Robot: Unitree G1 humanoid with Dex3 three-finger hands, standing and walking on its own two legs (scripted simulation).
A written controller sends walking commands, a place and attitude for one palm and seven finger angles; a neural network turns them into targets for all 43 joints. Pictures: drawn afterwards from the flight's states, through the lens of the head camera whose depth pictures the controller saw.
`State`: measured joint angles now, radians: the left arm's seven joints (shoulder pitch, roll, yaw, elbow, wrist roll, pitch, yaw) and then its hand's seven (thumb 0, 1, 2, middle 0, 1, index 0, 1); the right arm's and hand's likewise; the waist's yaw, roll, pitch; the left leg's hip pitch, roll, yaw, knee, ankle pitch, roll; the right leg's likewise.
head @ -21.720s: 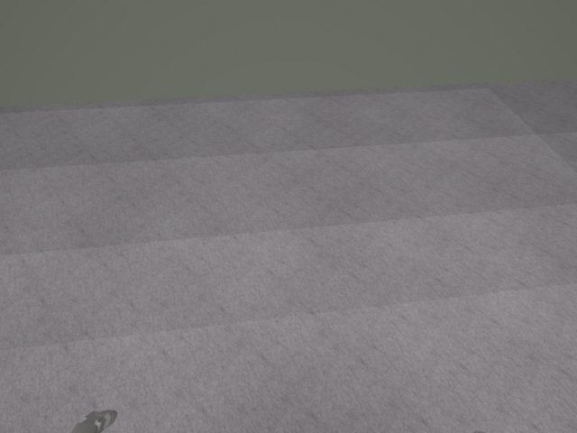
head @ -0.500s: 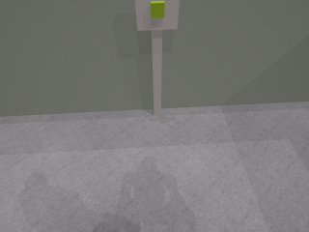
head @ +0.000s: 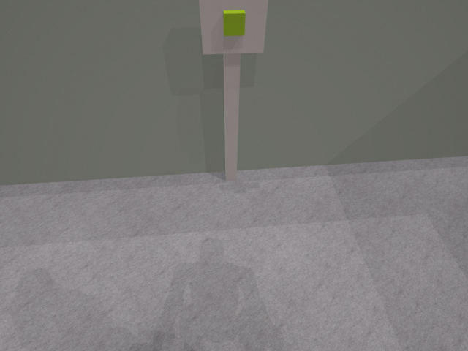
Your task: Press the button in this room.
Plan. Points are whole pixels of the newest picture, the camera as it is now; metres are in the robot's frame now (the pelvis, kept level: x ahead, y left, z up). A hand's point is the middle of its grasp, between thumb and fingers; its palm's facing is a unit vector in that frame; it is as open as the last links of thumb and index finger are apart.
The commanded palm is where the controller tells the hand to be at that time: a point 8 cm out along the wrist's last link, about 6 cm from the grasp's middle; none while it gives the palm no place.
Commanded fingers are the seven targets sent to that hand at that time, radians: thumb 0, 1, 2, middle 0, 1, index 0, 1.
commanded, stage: stand and wait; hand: left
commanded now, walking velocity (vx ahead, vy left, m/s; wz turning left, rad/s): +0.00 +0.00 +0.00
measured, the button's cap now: (234, 22) +1.05 +0.06 +0.10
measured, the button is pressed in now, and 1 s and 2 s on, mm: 0 0 0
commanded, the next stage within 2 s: look at it before walking up in 0.06 s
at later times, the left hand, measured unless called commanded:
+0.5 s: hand out of the picture -0.04 +0.17 -0.18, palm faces +0.05 -0.98 -0.18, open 7.3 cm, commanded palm none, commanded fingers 0.00 0.90 0.90 -0.20 -0.30 -0.20 -0.30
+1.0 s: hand out of the picture -0.02 +0.19 -0.18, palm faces -0.04 -0.97 -0.23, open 7.3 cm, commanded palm none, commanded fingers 0.00 0.90 0.90 -0.20 -0.30 -0.20 -0.30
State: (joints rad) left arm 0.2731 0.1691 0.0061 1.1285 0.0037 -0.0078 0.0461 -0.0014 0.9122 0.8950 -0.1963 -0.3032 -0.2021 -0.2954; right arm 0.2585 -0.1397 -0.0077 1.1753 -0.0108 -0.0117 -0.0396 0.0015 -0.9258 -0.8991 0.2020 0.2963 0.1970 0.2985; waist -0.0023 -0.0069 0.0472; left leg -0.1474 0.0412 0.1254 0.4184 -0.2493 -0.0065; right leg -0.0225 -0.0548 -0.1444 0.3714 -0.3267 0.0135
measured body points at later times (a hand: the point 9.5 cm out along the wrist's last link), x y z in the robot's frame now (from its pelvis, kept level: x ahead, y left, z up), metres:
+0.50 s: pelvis -0.01 +0.00 +0.00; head +0.00 +0.01 +0.45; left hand -0.04 +0.22 -0.16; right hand -0.01 -0.22 -0.16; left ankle -0.02 +0.12 -0.74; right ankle -0.08 -0.11 -0.74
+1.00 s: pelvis -0.03 +0.00 -0.01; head +0.00 -0.01 +0.44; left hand -0.02 +0.24 -0.16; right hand -0.02 -0.24 -0.17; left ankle -0.02 +0.12 -0.74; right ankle -0.08 -0.11 -0.74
